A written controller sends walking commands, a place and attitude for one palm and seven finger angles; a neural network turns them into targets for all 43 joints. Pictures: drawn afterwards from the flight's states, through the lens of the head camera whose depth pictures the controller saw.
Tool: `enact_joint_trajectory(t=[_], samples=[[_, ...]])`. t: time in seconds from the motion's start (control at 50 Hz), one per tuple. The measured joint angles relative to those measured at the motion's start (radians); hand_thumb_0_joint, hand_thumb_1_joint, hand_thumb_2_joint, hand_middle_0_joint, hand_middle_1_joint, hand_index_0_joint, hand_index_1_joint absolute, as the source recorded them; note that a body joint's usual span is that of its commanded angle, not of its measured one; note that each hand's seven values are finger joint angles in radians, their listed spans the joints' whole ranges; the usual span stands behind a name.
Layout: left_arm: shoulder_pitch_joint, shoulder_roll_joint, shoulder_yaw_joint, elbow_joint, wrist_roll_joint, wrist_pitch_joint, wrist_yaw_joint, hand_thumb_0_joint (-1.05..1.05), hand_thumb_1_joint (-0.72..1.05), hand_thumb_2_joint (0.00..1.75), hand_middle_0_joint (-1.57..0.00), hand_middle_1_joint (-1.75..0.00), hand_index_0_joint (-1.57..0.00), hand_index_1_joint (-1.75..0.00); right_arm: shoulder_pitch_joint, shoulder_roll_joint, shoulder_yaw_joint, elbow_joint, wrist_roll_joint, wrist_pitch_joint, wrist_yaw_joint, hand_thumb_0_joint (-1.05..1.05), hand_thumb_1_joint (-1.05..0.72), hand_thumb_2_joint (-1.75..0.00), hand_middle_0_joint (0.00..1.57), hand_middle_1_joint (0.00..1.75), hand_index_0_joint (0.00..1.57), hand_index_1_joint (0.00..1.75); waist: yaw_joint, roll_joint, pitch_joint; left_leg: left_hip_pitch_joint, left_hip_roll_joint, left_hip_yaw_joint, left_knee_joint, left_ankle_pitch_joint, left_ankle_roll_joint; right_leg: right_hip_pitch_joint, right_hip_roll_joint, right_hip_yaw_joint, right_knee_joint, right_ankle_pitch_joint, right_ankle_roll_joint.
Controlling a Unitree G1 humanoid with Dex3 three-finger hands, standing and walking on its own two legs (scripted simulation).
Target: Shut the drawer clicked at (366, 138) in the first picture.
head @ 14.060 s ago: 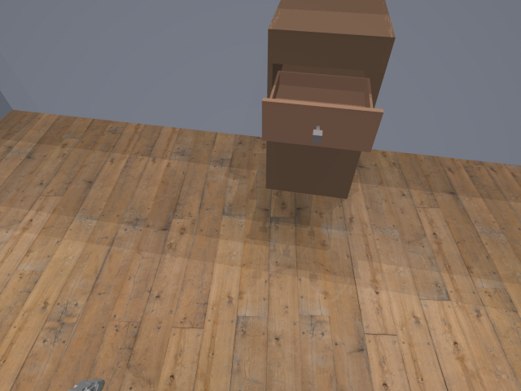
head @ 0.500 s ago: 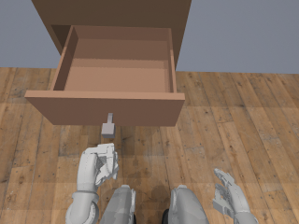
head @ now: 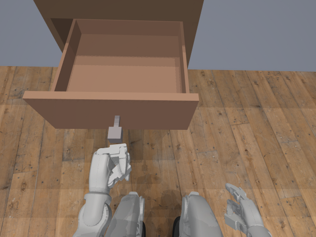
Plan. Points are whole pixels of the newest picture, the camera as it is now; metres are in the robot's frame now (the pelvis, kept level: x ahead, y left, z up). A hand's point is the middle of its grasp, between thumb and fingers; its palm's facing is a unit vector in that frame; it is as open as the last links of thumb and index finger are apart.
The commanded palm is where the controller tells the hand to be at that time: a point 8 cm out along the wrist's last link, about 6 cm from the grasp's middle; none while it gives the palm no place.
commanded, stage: bring the fist close to the handle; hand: left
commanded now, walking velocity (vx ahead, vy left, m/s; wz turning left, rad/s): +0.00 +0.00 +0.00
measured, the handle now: (116, 128) +0.37 +0.13 +0.00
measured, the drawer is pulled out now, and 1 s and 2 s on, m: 0.26 0.22 0.08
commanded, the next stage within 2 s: push the drawer shut in 0.08 s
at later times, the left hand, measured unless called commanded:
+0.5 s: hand (131, 153) +0.31 +0.08 +0.00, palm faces -0.02 -1.00 -0.02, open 3.3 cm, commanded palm +0.29 +0.14 +0.01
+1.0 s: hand (133, 135) +0.36 +0.08 +0.00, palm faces +0.00 -1.00 -0.03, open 3.3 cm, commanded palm +0.35 +0.14 +0.01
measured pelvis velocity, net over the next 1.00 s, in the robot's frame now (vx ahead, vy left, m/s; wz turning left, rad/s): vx -0.02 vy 0.00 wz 0.00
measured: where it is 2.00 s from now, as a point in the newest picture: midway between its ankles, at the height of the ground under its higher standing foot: outside the picture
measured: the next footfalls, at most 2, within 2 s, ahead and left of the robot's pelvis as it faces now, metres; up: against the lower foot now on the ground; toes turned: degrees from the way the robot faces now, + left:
none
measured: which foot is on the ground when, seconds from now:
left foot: down 0.00-1.00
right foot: down 0.00-1.00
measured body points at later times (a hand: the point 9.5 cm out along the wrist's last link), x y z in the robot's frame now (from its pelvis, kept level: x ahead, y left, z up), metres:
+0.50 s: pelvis +0.00 -0.01 +0.00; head +0.13 +0.00 +0.43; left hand +0.31 +0.14 +0.01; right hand +0.18 -0.23 -0.11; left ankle +0.02 +0.09 -0.58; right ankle +0.05 -0.11 -0.58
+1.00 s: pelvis -0.02 +0.00 +0.00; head +0.12 +0.00 +0.43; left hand +0.35 +0.14 +0.01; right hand +0.14 -0.25 -0.12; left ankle +0.02 +0.09 -0.58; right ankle +0.05 -0.11 -0.58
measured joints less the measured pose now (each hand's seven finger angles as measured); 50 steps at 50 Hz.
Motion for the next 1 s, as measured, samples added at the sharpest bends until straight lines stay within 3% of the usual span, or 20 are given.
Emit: enact_joint_trajectory(t=[0.26, 0.56, 0.78, 1.0], samples=[[-0.003, 0.005, 0.004, 0.014, 0.004, -0.016, 0.003, 0.02, 0.90, 0.90, -1.40, -1.60, -1.40, -1.60, -0.015, -0.001, -0.001, -0.007, -0.001, 0.001, 0.000, 0.01, -0.91, -0.90, 0.20, 0.30, 0.20, 0.30, 0.001, -0.004, -0.001, 0.003, 0.000, -0.004, 0.001, 0.000, -0.006, 0.003, 0.001, -0.004, 0.003, -0.002, -0.006], [-0.179, 0.024, 0.053, 0.124, -0.023, 0.023, -0.014, 0.02, 0.89, 0.90, -1.40, -1.60, -1.40, -1.60, -0.011, -0.008, 0.001, 0.023, 0.003, 0.018, -0.010, 0.01, -0.91, -0.90, 0.20, 0.30, 0.20, 0.30, -0.013, 0.002, 0.008, -0.010, 0.005, -0.008, 0.002, 0.009, -0.011, -0.010, 0.005, -0.008, 0.002, 0.007, -0.011], [-0.264, 0.033, 0.077, 0.224, -0.024, -0.029, -0.002, 0.02, 0.90, 0.90, -1.40, -1.60, -1.40, -1.60, -0.001, -0.020, -0.003, 0.062, -0.003, 0.015, -0.013, 0.01, -0.91, -0.90, 0.20, 0.30, 0.20, 0.30, -0.029, 0.002, 0.016, -0.015, 0.006, -0.008, 0.000, 0.018, -0.010, -0.015, 0.006, -0.007, -0.001, 0.018, -0.011], [-0.418, 0.041, 0.127, 0.351, -0.032, -0.011, 0.007, 0.02, 0.90, 0.90, -1.41, -1.60, -1.40, -1.60, -0.008, -0.019, 0.000, 0.074, -0.001, 0.030, -0.017, 0.00, -0.91, -0.90, 0.20, 0.30, 0.20, 0.30, -0.046, 0.005, 0.024, -0.029, 0.007, -0.001, -0.003, 0.034, -0.007, -0.030, 0.006, -0.001, -0.004, 0.036, -0.008]])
